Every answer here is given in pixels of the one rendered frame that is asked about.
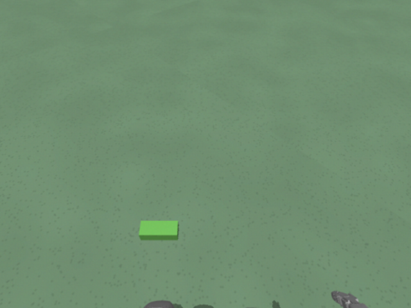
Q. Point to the right robot hand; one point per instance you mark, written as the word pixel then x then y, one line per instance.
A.
pixel 346 300

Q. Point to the carton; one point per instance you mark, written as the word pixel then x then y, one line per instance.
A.
pixel 159 230

